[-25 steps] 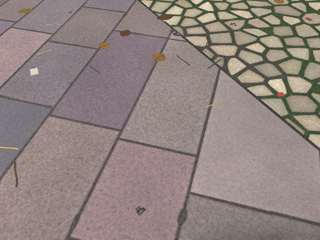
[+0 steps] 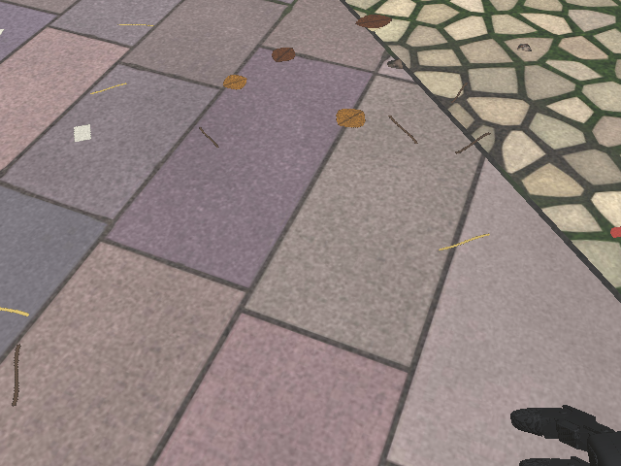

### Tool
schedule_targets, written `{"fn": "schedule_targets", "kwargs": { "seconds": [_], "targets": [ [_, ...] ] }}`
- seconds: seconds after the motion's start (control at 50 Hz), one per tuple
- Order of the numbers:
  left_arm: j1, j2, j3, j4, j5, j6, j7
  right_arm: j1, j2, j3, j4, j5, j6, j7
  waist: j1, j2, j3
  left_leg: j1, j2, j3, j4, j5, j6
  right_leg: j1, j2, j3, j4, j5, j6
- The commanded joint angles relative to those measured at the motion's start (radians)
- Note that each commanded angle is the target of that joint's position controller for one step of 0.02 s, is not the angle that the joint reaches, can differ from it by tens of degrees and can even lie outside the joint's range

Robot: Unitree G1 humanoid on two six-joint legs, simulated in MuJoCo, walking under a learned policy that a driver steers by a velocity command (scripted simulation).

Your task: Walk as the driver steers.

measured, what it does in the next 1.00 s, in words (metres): walks ahead, turning right: left foot, then right foot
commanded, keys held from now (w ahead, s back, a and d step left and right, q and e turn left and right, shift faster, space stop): w+shift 0.16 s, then w+e+shift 0.40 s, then e+shift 0.42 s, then shift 0.02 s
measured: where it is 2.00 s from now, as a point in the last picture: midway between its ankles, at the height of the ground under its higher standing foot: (405, 287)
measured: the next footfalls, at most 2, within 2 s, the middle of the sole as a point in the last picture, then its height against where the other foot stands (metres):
left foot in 0.08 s outside the picture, level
right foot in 0.56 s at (382, 362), level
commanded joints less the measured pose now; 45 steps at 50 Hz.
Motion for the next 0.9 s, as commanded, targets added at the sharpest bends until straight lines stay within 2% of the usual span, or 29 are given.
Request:
{"fn": "schedule_targets", "kwargs": {
  "seconds": [0.02,0.06,0.08,0.1,0.12,0.14,0.16,0.18,0.24,0.28,0.32,0.36,0.42,0.46,0.5,0.52,0.54,0.56,0.58,0.6,0.62,0.64,0.68,0.7,0.72,0.76,0.8,0.86,0.9],
  "targets": [
    [-0.013,0.196,0.037,-0.024,0.007,-0.010,0.014,-0.092,-0.071,-0.016,-0.078,-0.001,-0.016,-0.017,-0.069,-0.108,0.097,0.177,-0.094,0.070,-0.067,-0.098,0.053,-0.097,-0.262,0.010,0.110,0.938,-0.124],
    [-0.020,0.252,0.050,-0.008,0.028,0.011,0.029,0.178,-0.133,-0.043,-0.003,0.000,-0.019,-0.042,-0.202,-0.166,-0.071,0.473,-0.168,0.071,-0.059,-0.242,0.091,-0.090,-0.279,-0.015,0.475,1.280,-0.100],
    [-0.067,0.251,0.051,-0.020,0.028,0.020,0.034,0.420,-0.176,-0.063,0.073,-0.006,-0.025,-0.058,-0.317,-0.136,-0.180,0.774,-0.121,0.013,-0.087,-0.246,0.117,-0.261,-0.243,-0.038,0.775,1.131,-0.085],
    [-0.008,0.123,0.022,-0.067,-0.002,0.015,0.015,0.532,-0.278,-0.094,0.098,-0.041,-0.028,-0.074,-0.285,0.065,-0.336,1.112,0.147,-0.361,-0.123,-0.690,0.178,-0.624,-0.130,-0.043,1.180,0.607,-0.068],
    [-0.009,0.091,0.016,-0.088,-0.014,-0.006,-0.001,0.531,-0.297,-0.100,0.108,-0.025,-0.032,-0.062,-0.237,0.240,-0.427,1.187,0.309,-0.900,-0.351,-0.956,0.230,-0.861,0.032,0.089,1.405,-0.123,-0.069],
    [-0.141,0.147,0.030,-0.117,-0.010,-0.009,0.005,0.433,-0.245,-0.093,0.119,-0.017,-0.034,-0.055,-0.221,0.137,-0.241,1.081,0.262,-0.849,-0.406,-0.862,0.199,-0.996,-0.028,0.139,1.467,-0.046,-0.098],
    [-0.216,0.146,0.025,-0.139,-0.010,-0.015,0.003,0.382,-0.185,-0.081,0.128,-0.010,-0.042,-0.054,-0.197,0.026,-0.109,0.918,0.243,-0.664,-0.401,-0.674,0.188,-1.003,-0.085,0.117,1.424,0.044,-0.098],
    [-0.223,0.123,0.018,-0.136,-0.006,-0.011,-0.003,0.341,-0.141,-0.071,0.135,-0.015,-0.052,-0.054,-0.154,-0.032,-0.047,0.775,0.212,-0.542,-0.426,-0.561,0.159,-0.952,-0.120,0.118,1.352,0.072,-0.097],
    [-0.186,0.073,0.005,-0.127,0.019,0.044,-0.030,0.323,-0.063,-0.043,0.173,-0.003,-0.081,-0.056,-0.063,0.028,0.044,0.536,0.155,-0.329,-0.529,-0.475,0.093,-0.858,-0.168,0.130,1.263,0.083,-0.064],
    [-0.264,0.067,0.003,-0.154,0.020,0.066,-0.040,0.346,-0.082,-0.046,0.197,0.012,-0.101,-0.052,-0.058,0.021,0.116,0.504,0.139,-0.201,-0.585,-0.359,0.065,-0.945,-0.177,0.115,1.222,0.163,-0.048],
    [-0.374,0.068,-0.003,-0.194,0.011,0.067,-0.043,0.366,-0.075,-0.041,0.210,0.011,-0.113,-0.046,-0.074,0.021,0.165,0.482,0.084,-0.047,-0.617,-0.165,0.032,-0.969,-0.164,0.067,1.089,0.280,-0.047],
    [-0.456,0.071,-0.008,-0.220,0.003,0.060,-0.051,0.381,-0.068,-0.034,0.218,0.013,-0.122,-0.048,-0.088,0.001,0.174,0.491,0.042,0.075,-0.632,0.023,0.004,-0.929,-0.138,-0.013,0.938,0.397,-0.057],
    [-0.554,0.058,-0.021,-0.252,0.002,0.051,-0.067,0.440,-0.102,-0.031,0.245,0.026,-0.131,-0.065,-0.104,-0.019,0.179,0.605,0.071,0.154,-0.656,0.342,-0.032,-0.847,-0.098,-0.111,0.729,0.515,-0.095],
    [-0.543,0.084,-0.017,-0.244,0.006,0.049,-0.065,0.473,-0.137,-0.032,0.250,0.021,-0.118,-0.088,-0.093,0.027,0.127,0.778,0.085,0.186,-0.541,0.801,-0.062,-0.804,-0.015,-0.189,0.671,0.482,-0.121],
    [-0.413,0.133,-0.003,-0.209,0.004,0.053,-0.057,0.463,-0.200,-0.048,0.236,0.005,-0.082,-0.118,-0.010,0.094,0.012,0.894,0.118,0.188,-0.292,1.143,-0.082,-0.671,0.064,-0.214,0.651,0.356,-0.143],
    [-0.246,0.174,0.016,-0.166,0.001,0.055,-0.051,0.423,-0.228,-0.057,0.221,-0.006,-0.060,-0.128,0.078,0.116,-0.073,0.872,0.135,0.178,-0.068,1.211,-0.079,-0.503,0.094,-0.201,0.661,0.289,-0.163],
    [-0.019,0.224,0.045,-0.099,0.001,0.058,-0.038,0.362,-0.245,-0.065,0.198,-0.018,-0.044,-0.129,0.180,0.117,-0.160,0.779,0.150,0.151,0.227,1.141,-0.064,-0.286,0.083,-0.128,0.633,0.218,-0.205],
    [0.072,0.260,0.074,-0.071,-0.003,0.065,-0.014,0.322,-0.232,-0.069,0.194,-0.018,-0.041,-0.112,0.212,0.035,-0.158,0.593,0.048,0.156,0.612,0.558,-0.049,-0.130,0.029,-0.017,0.574,0.119,-0.245],
    [-0.018,0.335,0.092,-0.075,0.004,0.077,-0.003,0.320,-0.059,-0.029,0.117,-0.023,-0.071,-0.090,0.044,-0.269,-0.099,0.140,-0.130,0.073,0.979,-0.525,-0.089,0.057,-0.160,0.315,0.652,0.484,-0.327],
    [-0.056,0.391,0.112,-0.110,0.018,0.083,-0.003,0.330,-0.074,-0.016,0.028,0.025,-0.090,-0.086,0.026,-0.238,-0.290,-0.116,-0.150,-0.135,1.119,-0.546,-0.102,0.239,-0.299,0.746,0.425,0.299,-0.516],
    [-0.099,0.325,0.106,-0.137,0.016,0.081,0.008,0.259,-0.118,-0.010,0.025,0.014,-0.110,-0.087,0.023,-0.015,-0.181,-0.151,-0.085,-0.181,1.014,-0.452,-0.081,0.130,-0.311,0.765,0.303,0.299,-0.462],
    [-0.149,0.267,0.091,-0.128,0.010,0.079,0.014,0.244,-0.123,-0.010,0.025,0.014,-0.117,-0.084,-0.045,0.077,-0.042,-0.094,-0.050,-0.174,0.885,-0.400,-0.080,-0.073,-0.281,0.660,0.281,0.433,-0.408],
    [-0.213,0.223,0.074,-0.147,-0.006,0.062,0.019,0.242,-0.119,-0.008,0.024,-0.017,-0.075,-0.087,-0.124,0.141,0.051,0.052,0.000,-0.160,0.740,-0.411,-0.121,-0.350,-0.209,0.476,0.290,0.770,-0.349],
    [-0.291,0.129,0.046,-0.224,-0.037,0.022,0.000,0.203,-0.154,-0.037,-0.007,0.036,-0.102,-0.081,-0.137,0.140,0.007,0.114,-0.029,-0.224,0.683,-0.426,-0.129,-0.404,-0.156,0.494,0.248,0.669,-0.343],
    [-0.344,0.169,0.053,-0.230,-0.052,0.011,-0.002,0.181,-0.153,-0.038,-0.028,0.033,-0.105,-0.083,-0.171,0.117,0.031,0.154,-0.010,-0.205,0.512,-0.405,-0.140,-0.490,-0.114,0.434,0.242,0.663,-0.315],
    [-0.343,0.230,0.074,-0.240,-0.057,0.024,0.026,0.046,-0.084,-0.019,-0.085,0.011,-0.110,-0.091,-0.136,0.094,0.067,0.231,-0.077,-0.116,0.200,-0.308,-0.166,-0.623,-0.008,0.320,0.299,0.811,-0.247],
    [-0.241,0.251,0.092,-0.210,-0.051,0.068,0.053,0.027,-0.038,-0.009,-0.102,0.017,-0.108,-0.091,-0.075,0.024,-0.039,0.426,-0.196,-0.055,-0.052,-0.021,-0.166,-0.659,0.079,0.272,0.392,0.740,-0.120],
    [-0.203,0.206,0.087,-0.204,-0.054,0.101,0.065,0.020,-0.088,-0.039,-0.136,0.053,-0.094,-0.088,-0.070,-0.102,-0.078,0.569,-0.241,-0.105,-0.195,0.135,-0.159,-0.650,0.100,0.367,0.509,0.505,-0.022],
    [-0.301,0.165,0.077,-0.256,-0.051,0.096,0.061,0.175,-0.133,-0.066,-0.111,0.035,-0.091,-0.102,-0.182,-0.133,-0.157,0.765,-0.156,-0.153,-0.320,0.325,-0.117,-0.635,0.144,0.341,0.762,0.430,0.043]
  ]
}}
